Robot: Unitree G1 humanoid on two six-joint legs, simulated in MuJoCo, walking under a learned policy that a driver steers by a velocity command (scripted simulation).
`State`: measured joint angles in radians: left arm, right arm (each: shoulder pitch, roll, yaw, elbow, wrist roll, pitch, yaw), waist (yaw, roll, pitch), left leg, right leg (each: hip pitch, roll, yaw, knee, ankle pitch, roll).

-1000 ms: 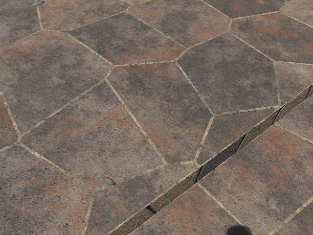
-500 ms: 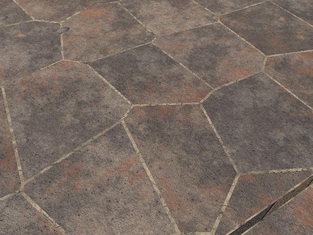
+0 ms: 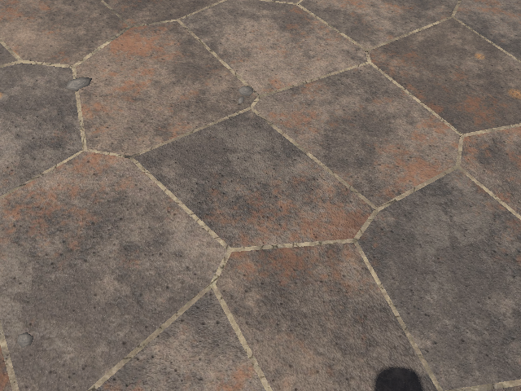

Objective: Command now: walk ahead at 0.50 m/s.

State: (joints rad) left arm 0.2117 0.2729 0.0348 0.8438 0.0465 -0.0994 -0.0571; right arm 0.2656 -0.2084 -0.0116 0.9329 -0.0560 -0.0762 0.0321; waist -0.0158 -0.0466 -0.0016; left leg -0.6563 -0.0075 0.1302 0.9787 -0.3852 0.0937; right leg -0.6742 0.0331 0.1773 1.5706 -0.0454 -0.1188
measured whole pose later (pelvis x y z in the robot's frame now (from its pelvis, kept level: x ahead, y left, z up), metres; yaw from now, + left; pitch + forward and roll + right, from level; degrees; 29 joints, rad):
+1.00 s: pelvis +0.62 +0.03 +0.05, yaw +1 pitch +4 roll -3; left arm 0.41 0.24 0.06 0.96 -0.02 -0.06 0.01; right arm 0.01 -0.21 -0.03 0.78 0.02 -0.10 0.02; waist 0.08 0.04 -0.02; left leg -0.56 0.05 0.00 0.51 -0.03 0.05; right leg 0.02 0.03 -0.03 0.32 -0.40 0.00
